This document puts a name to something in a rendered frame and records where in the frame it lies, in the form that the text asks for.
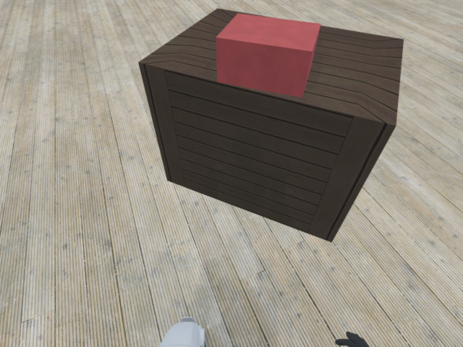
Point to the left robot shin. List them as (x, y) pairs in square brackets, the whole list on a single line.
[(188, 319)]

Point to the pedestal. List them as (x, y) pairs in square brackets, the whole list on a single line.
[(298, 161)]

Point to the carton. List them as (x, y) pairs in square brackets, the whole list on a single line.
[(266, 53)]

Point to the right robot hand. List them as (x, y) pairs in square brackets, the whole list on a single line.
[(354, 340)]

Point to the robot left thigh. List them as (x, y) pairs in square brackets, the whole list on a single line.
[(184, 334)]

